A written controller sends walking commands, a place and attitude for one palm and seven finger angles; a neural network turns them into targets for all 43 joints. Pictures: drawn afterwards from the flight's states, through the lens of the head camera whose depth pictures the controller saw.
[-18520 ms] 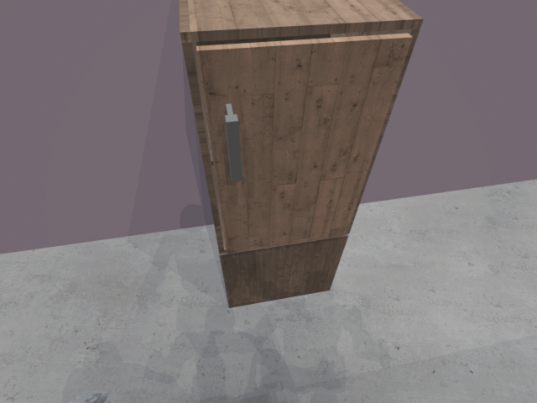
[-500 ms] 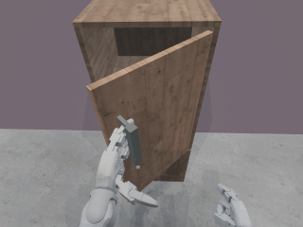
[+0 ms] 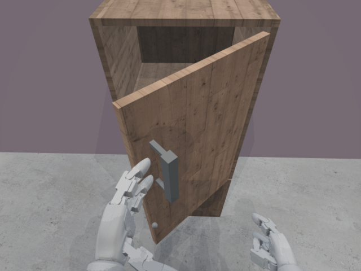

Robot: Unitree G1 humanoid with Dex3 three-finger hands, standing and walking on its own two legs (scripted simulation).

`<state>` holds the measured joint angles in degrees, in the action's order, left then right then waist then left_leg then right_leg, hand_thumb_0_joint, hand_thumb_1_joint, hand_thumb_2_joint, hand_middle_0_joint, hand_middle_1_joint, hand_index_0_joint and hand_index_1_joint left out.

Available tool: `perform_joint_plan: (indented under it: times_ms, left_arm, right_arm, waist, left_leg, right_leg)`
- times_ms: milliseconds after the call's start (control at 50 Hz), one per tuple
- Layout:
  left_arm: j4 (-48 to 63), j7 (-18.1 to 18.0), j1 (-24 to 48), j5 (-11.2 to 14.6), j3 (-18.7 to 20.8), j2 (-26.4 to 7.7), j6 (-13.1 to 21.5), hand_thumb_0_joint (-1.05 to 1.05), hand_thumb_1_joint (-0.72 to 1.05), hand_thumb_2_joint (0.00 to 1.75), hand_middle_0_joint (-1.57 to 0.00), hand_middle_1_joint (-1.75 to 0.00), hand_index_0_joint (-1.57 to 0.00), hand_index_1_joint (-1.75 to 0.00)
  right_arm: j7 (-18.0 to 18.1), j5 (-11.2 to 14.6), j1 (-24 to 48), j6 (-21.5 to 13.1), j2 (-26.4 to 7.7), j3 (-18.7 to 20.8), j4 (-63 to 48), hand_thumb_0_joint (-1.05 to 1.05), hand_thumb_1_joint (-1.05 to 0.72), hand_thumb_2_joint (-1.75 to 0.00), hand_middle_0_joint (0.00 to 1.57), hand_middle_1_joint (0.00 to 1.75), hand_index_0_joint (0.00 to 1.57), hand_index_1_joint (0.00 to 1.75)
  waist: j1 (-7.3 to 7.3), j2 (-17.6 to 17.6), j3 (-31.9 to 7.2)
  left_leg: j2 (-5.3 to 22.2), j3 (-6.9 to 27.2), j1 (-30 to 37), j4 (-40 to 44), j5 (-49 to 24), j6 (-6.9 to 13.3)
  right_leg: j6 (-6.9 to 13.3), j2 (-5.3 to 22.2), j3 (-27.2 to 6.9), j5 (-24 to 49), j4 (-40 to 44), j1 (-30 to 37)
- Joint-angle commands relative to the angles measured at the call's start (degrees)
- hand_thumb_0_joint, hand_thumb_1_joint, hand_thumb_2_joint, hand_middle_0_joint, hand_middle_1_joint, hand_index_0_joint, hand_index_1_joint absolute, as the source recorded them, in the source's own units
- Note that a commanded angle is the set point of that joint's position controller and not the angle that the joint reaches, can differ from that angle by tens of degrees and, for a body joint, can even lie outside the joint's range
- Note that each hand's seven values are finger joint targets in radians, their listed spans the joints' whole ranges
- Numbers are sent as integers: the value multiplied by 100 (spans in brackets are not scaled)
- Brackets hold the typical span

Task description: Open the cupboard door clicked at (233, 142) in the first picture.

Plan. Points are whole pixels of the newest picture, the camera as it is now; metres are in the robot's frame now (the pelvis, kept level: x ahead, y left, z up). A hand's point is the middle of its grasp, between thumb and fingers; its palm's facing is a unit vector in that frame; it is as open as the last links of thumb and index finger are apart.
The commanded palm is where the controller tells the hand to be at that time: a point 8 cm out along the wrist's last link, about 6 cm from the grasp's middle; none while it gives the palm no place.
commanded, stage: slide the hand sideways off the handle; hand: left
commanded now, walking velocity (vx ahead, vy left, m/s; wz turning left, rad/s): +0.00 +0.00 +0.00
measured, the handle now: (164, 172) +0.28 +0.06 +0.12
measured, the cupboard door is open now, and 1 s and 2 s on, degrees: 43 43 43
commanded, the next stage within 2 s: draw the hand back to the body in 0.40 s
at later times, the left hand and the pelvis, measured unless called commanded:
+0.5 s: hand (128, 251) +0.14 +0.10 +0.11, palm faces +0.05 -1.00 -0.02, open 16.3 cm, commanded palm +0.10 +0.15 +0.12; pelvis -0.01 -0.03 -0.01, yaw +1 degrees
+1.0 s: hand (94, 235) +0.15 +0.15 +0.14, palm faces +0.06 -0.99 -0.08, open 16.2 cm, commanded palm +0.11 +0.21 +0.16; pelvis +0.00 -0.02 +0.00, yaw +2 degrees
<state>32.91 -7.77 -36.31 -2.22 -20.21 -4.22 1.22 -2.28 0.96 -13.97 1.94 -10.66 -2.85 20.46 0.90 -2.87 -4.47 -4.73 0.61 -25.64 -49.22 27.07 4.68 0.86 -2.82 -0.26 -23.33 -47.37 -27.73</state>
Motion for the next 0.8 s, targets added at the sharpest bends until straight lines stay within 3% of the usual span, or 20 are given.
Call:
perform_joint_plan:
  times_ms: [0, 40, 60, 240, 260, 300, 340, 380, 500, 520, 620, 700, 780]
  left_arm:
    - [1627, 62, -346, 101, 293, 18, 583, 0, -50, 30, -15, -30, -15, -30]
    - [1633, 163, -552, 196, 504, -145, 635, 0, -50, 30, -15, -30, -15, -30]
    - [1656, 199, -589, 202, 611, -249, 657, 0, -50, 30, -15, -30, -15, -30]
    - [1878, 681, -1167, 736, 1123, -480, 870, 0, -50, 30, -15, -30, -15, -30]
    - [1818, 727, -1189, 793, 1313, -618, 883, 0, -50, 30, -15, -30, -15, -30]
    - [1757, 829, -1257, 874, 1420, -632, 953, 0, -50, 30, -15, -30, -15, -30]
    - [1696, 932, -1282, 1004, 1655, -767, 1036, 0, -50, 30, -15, -30, -15, -30]
    - [1613, 1042, -1196, 1109, 1662, -730, 1089, 0, -50, 30, -15, -30, -15, -30]
    - [1586, 1169, -970, 1275, 1912, -899, 1200, 0, -50, 30, -15, -30, -15, -30]
    - [1581, 1165, -953, 1308, 2129, -1072, 1191, 0, -50, 30, -15, -30, -15, -30]
    - [1440, 1234, -636, 1454, 2382, -1151, 1009, 0, -50, 30, -15, -30, -15, -30]
    - [1428, 1367, -690, 1609, 2504, -1168, 793, 0, -50, 30, -15, -30, -15, -30]
    - [1352, 1447, -410, 1671, 2703, -1306, 527, 0, -50, 30, -15, -30, -15, -30]
  right_arm:
    - [37, 39, 442, -383, -575, 304, -1126, 0, -90, -90, 20, 30, 20, 30]
    - [88, 36, 409, -405, -600, 300, -1153, 0, -90, -90, 20, 30, 20, 30]
    - [109, 40, 406, -411, -614, 300, -1166, 0, -90, -90, 20, 30, 20, 30]
    - [308, 97, 282, -668, -638, 336, -1221, 0, -90, -90, 20, 30, 20, 30]
    - [337, 101, 280, -695, -656, 348, -1198, 0, -90, -90, 20, 30, 20, 30]
    - [385, 111, 268, -754, -653, 361, -1166, 0, -90, -90, 20, 30, 20, 30]
    - [431, 126, 254, -823, -651, 383, -1114, 0, -90, -90, 20, 30, 20, 30]
    - [452, 136, 291, -880, -668, 370, -1105, 0, -90, -90, 20, 30, 20, 30]
    - [507, 166, 301, -1043, -686, 376, -1021, 0, -90, -90, 20, 30, 20, 30]
    - [527, 173, 294, -1045, -697, 381, -986, 0, -90, -90, 20, 30, 20, 30]
    - [574, 221, 399, -1109, -708, 321, -886, 0, -90, -90, 20, 30, 20, 30]
    - [592, 243, 475, -1207, -712, 287, -775, 0, -90, -90, 20, 30, 20, 30]
    - [619, 254, 529, -1252, -742, 258, -665, 0, -90, -90, 20, 30, 20, 30]
  waist:
    - [-2, 346, -584]
    - [-9, 474, -562]
    - [25, 367, -526]
    - [-19, 402, -532]
    - [1, 464, -525]
    - [-15, 347, -473]
    - [-7, 528, -530]
    - [-47, 493, -402]
    - [-21, 327, -520]
    - [21, 345, -603]
    - [43, 278, -412]
    - [108, 345, -467]
    - [94, 334, -227]
  left_leg:
    - [521, 526, 75, 818, -1997, -472]
    - [475, 468, -105, 750, -1713, -406]
    - [453, 470, -192, 748, -1654, -404]
    - [356, 339, -591, 472, -1219, -278]
    - [341, 342, -686, 432, -1166, -274]
    - [319, 291, -736, 346, -1073, -263]
    - [311, 301, -820, 290, -1003, -266]
    - [298, 291, -901, 235, -882, -258]
    - [291, 287, -901, 145, -865, -249]
    - [299, 271, -911, 137, -850, -250]
    - [321, 273, -779, 298, -724, -235]
    - [329, 294, -602, 462, -938, -233]
    - [357, 323, -483, 638, -958, -233]
  right_leg:
    - [139, 60, 268, 1322, 325, 232]
    - [128, 59, 220, 1296, 353, 244]
    - [149, 64, 198, 1254, 340, 270]
    - [72, 95, 61, 1104, 427, 174]
    - [77, 99, 18, 1047, 446, 216]
    - [50, 133, -51, 964, 490, 125]
    - [29, 138, -108, 874, 518, 152]
    - [19, 169, -180, 669, 606, 67]
    - [0, 223, -287, 577, 666, 93]
    - [-1, 238, -325, 513, 693, 167]
    - [20, 228, -275, 118, 905, 161]
    - [6, 224, -159, 506, 934, 397]
    - [12, 188, -52, 515, 1039, 391]
